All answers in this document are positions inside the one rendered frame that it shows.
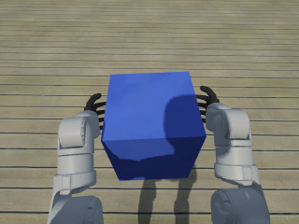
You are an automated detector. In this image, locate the right robot forearm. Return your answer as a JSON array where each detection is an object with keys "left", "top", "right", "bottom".
[{"left": 206, "top": 103, "right": 270, "bottom": 220}]

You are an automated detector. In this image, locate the carton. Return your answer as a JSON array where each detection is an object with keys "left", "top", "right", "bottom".
[{"left": 101, "top": 71, "right": 206, "bottom": 181}]

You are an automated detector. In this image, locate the robot right hand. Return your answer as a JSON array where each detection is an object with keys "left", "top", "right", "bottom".
[{"left": 195, "top": 86, "right": 220, "bottom": 123}]

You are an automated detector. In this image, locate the right robot upper arm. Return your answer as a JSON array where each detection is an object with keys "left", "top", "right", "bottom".
[{"left": 210, "top": 188, "right": 271, "bottom": 224}]

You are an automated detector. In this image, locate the left robot forearm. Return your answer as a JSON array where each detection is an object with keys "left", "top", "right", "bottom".
[{"left": 47, "top": 110, "right": 101, "bottom": 224}]

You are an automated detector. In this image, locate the left robot upper arm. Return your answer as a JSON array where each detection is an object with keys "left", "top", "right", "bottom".
[{"left": 48, "top": 195, "right": 104, "bottom": 224}]

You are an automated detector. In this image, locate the robot left hand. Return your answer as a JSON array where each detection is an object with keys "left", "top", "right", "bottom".
[{"left": 84, "top": 92, "right": 107, "bottom": 130}]

